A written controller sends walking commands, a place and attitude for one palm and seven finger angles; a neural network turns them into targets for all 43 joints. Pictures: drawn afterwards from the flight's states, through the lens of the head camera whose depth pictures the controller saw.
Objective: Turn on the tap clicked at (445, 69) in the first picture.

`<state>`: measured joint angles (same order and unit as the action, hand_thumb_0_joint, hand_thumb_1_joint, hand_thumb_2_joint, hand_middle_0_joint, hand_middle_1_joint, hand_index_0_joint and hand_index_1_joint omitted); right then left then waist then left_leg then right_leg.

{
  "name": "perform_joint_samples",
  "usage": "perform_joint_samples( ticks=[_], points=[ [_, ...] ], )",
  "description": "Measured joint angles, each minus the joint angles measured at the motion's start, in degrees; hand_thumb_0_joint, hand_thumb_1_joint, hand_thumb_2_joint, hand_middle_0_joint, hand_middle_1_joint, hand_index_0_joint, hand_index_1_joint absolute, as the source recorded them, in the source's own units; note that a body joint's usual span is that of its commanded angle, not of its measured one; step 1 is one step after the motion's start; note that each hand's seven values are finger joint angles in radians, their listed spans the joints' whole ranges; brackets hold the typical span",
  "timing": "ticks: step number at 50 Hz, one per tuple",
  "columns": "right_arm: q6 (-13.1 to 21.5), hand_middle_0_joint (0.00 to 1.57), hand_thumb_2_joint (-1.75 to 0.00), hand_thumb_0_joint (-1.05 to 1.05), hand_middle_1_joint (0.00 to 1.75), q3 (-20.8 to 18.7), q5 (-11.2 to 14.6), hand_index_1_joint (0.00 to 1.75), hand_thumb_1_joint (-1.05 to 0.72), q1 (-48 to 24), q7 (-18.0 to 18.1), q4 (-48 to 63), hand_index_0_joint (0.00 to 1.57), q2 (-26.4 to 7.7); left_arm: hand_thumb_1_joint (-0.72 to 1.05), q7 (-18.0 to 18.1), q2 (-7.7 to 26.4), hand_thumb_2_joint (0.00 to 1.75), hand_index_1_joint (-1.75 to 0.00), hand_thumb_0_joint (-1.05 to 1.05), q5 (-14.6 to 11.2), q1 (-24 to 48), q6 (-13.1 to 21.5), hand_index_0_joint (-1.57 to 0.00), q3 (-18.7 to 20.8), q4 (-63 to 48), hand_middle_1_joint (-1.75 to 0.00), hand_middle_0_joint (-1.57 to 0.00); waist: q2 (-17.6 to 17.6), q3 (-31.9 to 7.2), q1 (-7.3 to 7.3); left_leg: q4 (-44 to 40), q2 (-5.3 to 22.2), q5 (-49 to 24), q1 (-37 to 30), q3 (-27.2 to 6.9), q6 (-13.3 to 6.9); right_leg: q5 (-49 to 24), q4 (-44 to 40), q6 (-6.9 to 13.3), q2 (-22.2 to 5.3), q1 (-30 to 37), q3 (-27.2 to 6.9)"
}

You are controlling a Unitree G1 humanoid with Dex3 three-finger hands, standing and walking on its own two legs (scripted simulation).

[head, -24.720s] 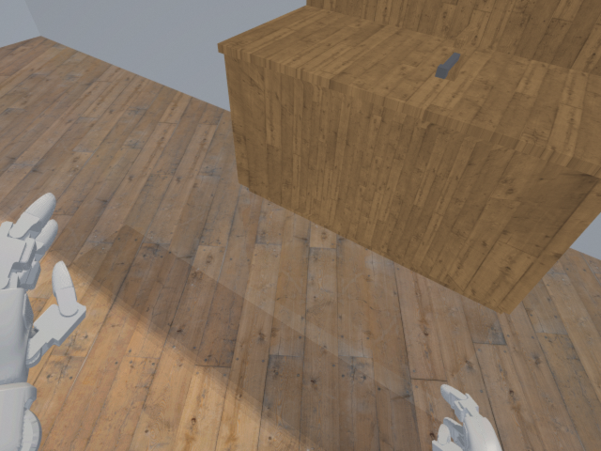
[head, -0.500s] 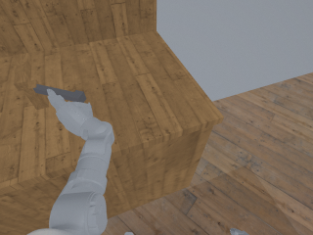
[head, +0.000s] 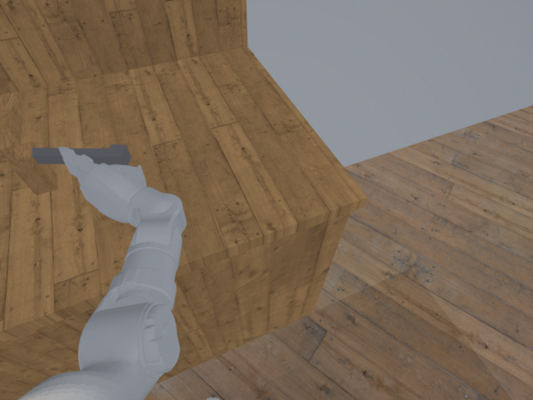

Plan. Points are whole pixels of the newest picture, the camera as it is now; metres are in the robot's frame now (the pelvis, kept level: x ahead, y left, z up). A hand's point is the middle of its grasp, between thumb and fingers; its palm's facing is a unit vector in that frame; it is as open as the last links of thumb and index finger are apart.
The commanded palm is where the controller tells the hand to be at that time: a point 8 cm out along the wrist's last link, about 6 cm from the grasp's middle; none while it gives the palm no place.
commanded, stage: push the lever round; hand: left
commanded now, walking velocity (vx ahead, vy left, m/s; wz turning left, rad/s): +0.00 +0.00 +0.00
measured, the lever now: (118, 156) +0.49 +0.22 +0.10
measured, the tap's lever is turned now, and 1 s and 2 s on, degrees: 66 75 75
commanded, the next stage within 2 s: lift the hand up off the lever in 0.12 s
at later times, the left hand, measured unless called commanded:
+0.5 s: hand (137, 161) +0.48 +0.19 +0.09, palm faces +0.82 -0.56 -0.12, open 7.9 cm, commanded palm +0.41 +0.20 +0.10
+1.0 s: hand (127, 159) +0.47 +0.20 +0.11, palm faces +0.82 -0.56 -0.12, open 7.8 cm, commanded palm +0.41 +0.21 +0.12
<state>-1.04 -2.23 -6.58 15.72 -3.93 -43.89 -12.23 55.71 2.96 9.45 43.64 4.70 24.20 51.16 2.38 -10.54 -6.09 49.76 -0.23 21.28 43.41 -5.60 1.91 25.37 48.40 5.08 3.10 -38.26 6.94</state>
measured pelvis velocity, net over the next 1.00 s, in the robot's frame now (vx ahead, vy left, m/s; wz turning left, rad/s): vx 0.02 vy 0.01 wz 0.00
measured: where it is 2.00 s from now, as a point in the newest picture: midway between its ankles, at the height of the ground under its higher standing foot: outside the picture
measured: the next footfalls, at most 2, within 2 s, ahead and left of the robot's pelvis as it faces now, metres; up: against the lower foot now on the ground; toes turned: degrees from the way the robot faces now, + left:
none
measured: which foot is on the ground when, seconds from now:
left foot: down 0.00-1.00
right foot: down 0.00-1.00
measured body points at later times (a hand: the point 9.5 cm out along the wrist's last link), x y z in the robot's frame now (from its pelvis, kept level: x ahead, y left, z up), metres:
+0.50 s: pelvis +0.01 +0.01 +0.00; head +0.06 +0.01 +0.45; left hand +0.43 +0.22 +0.10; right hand +0.04 -0.24 -0.13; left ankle +0.03 +0.14 -0.69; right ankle -0.02 -0.06 -0.69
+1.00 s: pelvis +0.02 +0.01 +0.01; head +0.05 +0.01 +0.46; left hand +0.42 +0.23 +0.12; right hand +0.10 -0.23 -0.12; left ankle +0.03 +0.14 -0.69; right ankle -0.02 -0.06 -0.69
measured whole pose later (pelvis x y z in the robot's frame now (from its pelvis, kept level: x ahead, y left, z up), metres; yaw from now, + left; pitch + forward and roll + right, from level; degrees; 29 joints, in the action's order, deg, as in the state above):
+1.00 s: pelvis +0.02 +0.01 +0.01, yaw +0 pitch +13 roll -1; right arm -0.9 -2.1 -6.4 14.7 -5.1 -43.5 -11.6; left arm 54.1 1.5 7.8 41.9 -1.5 22.8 44.7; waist 2.4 -10.2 -4.8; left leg 46.7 -0.6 21.5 38.2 -5.1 1.0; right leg 24.8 44.0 4.0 2.8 -32.5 6.3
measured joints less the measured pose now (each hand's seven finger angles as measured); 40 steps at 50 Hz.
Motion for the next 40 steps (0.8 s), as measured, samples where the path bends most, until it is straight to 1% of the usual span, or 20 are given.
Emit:
perform_joint_samples(
  ticks=[12, 21, 27, 40],
  points=[
    [-0.11, 0.20, -0.90, 0.01, 0.30, 0.18, -0.38, 0.30, -0.90, 0.94, -0.48, -0.09, 0.20, 0.12, 0.90, -0.34, 2.27, 0.91, -0.14, 0.02, 0.63, 4.12, 1.02, -0.10, 1.93, 4.71, -0.15, -0.15, 0.02, -0.11, -0.90, 0.14, 0.06, 0.06, 1.27, 0.17, -0.14, -0.08, 0.00, -0.15, 0.04, -1.26, -0.16],
    [-0.54, 0.20, -0.90, 0.01, 0.30, -0.04, -0.34, 0.30, -0.90, 2.65, -1.19, 0.07, 0.20, 0.08, 0.90, -0.96, 1.99, 0.91, -0.14, 0.02, 0.09, 2.36, 0.54, -0.13, 2.04, 2.43, -0.15, -0.15, 0.24, -0.06, -1.10, -0.63, 0.21, 0.30, 0.00, 0.65, -0.39, -0.27, -1.24, -0.50, 0.17, 0.08, -0.70],
    [-0.29, 0.20, -0.90, 0.01, 0.30, -0.21, -0.37, 0.30, -0.90, 2.85, -1.56, -0.17, 0.20, 0.06, 0.90, -1.16, 1.06, 0.90, -0.15, 0.02, -0.62, 0.52, -0.52, -0.14, 1.63, -0.20, -0.15, -0.15, 0.30, 0.04, -0.84, -1.23, 0.21, 0.46, -1.42, 0.81, -0.64, -0.38, -2.28, -0.75, 0.18, 1.66, -0.91],
    [0.25, 0.20, -0.90, 0.01, 0.30, -0.22, -0.18, 0.30, -0.90, 0.40, -1.65, -0.06, 0.20, 0.47, 0.90, -1.44, -0.77, 0.90, -0.15, 0.02, -1.20, -0.99, -3.50, -0.15, -1.02, -4.49, -0.15, -0.15, 0.06, 0.24, 0.51, -1.89, -0.20, 0.63, -3.43, 0.72, -0.92, -0.26, -3.27, -1.10, -0.18, 3.94, -0.83]
  ],
)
